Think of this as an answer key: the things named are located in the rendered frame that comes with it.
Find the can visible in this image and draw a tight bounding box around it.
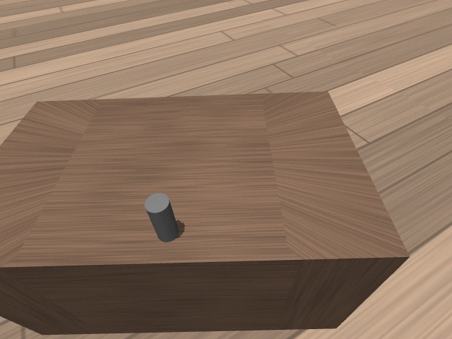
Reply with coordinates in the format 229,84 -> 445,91
145,193 -> 179,242

